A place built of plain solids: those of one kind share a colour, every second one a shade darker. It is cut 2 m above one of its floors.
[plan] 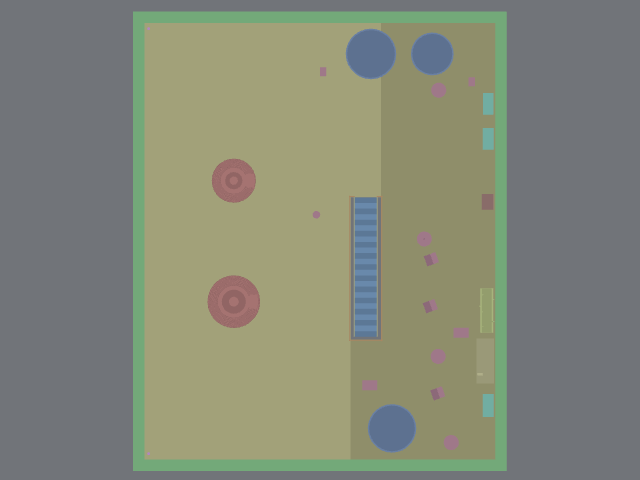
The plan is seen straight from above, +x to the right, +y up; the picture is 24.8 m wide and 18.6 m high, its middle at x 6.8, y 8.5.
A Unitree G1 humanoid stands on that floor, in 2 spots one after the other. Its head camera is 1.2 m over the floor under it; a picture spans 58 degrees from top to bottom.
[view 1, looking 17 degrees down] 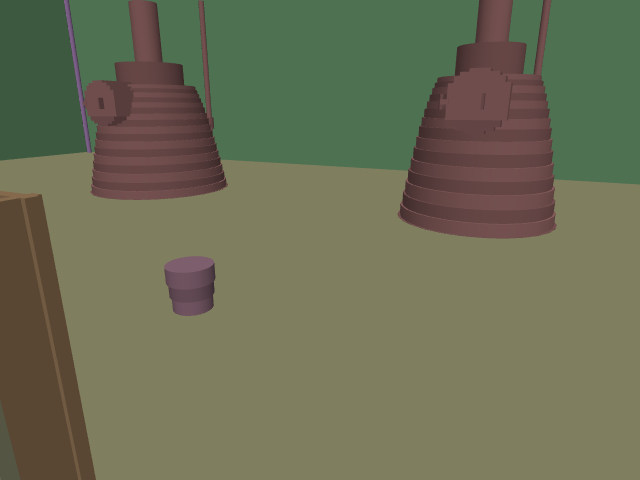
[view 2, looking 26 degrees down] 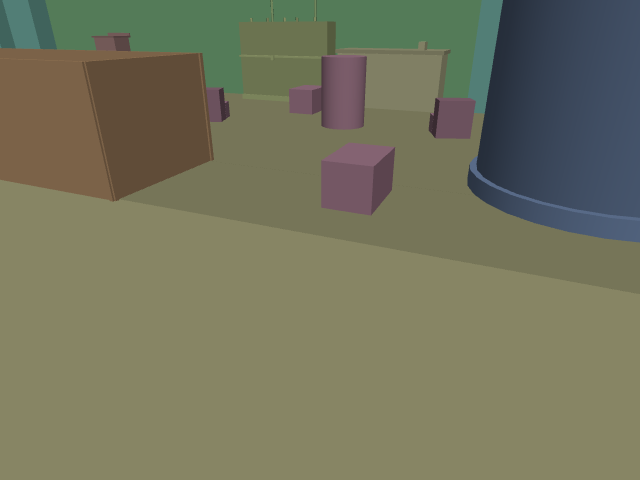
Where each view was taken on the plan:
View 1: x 8.57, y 11.25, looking -155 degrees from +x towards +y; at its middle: upper_floor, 4.11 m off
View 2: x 5.66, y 1.90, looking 23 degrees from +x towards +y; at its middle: upper_floor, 2.74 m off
